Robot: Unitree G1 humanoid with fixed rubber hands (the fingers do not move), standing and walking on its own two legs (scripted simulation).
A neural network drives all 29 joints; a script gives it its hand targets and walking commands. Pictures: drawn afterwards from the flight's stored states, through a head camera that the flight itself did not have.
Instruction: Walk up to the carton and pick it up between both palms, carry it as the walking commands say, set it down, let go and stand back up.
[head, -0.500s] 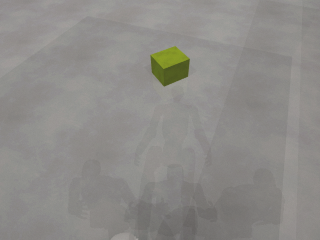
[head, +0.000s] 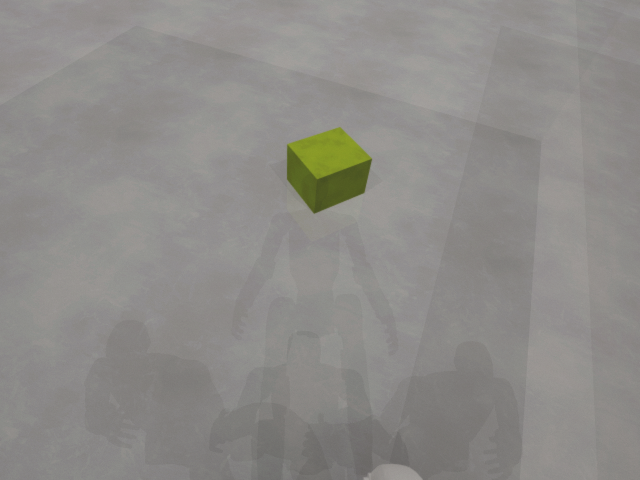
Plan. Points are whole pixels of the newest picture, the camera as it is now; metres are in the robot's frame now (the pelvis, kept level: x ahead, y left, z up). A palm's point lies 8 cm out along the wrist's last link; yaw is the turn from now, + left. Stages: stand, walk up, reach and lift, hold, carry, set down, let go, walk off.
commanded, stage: walk up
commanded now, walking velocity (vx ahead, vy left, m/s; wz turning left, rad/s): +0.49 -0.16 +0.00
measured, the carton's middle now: (327, 169) +1.37 -0.09 -0.67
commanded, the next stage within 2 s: none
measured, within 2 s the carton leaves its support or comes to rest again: neither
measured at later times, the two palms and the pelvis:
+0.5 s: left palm (205, 386) +0.27 +0.16 -0.12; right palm (519, 374) +0.30 -0.33 -0.14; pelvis +0.21 -0.08 -0.01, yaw +1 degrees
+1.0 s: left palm (188, 260) +0.50 +0.24 -0.14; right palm (481, 292) +0.43 -0.29 -0.11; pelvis +0.43 -0.03 +0.00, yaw +0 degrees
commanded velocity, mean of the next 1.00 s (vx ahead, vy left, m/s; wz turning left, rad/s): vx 0.50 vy -0.06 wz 0.00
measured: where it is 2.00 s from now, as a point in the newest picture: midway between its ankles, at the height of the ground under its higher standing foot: (322, 297)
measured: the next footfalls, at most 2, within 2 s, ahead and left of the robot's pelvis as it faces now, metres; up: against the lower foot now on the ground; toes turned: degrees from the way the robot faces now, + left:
right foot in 0.28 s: +0.25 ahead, -0.18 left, +0.00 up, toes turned -2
left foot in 0.74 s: +0.48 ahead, +0.09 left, +0.00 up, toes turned +7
